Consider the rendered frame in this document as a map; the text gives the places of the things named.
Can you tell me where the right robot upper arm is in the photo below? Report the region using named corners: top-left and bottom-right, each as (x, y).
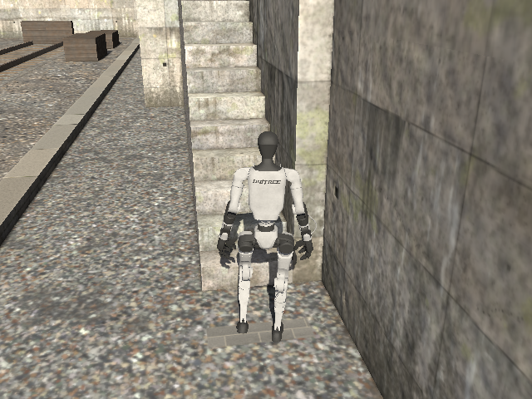
top-left (284, 168), bottom-right (305, 214)

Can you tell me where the robot left forearm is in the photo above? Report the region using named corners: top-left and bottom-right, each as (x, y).
top-left (219, 201), bottom-right (236, 240)

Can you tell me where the robot right hand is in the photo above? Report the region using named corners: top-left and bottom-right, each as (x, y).
top-left (293, 239), bottom-right (313, 260)

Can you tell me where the robot left hand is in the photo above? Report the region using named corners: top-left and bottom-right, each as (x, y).
top-left (217, 238), bottom-right (236, 259)

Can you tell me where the robot left foot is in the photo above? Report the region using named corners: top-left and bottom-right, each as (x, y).
top-left (236, 320), bottom-right (249, 333)

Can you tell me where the left robot upper arm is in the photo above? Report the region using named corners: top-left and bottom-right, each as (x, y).
top-left (228, 167), bottom-right (250, 214)

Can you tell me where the robot right thigh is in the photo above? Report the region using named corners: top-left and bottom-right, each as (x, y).
top-left (273, 232), bottom-right (294, 293)

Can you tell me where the robot right forearm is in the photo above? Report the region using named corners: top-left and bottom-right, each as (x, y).
top-left (296, 202), bottom-right (312, 241)

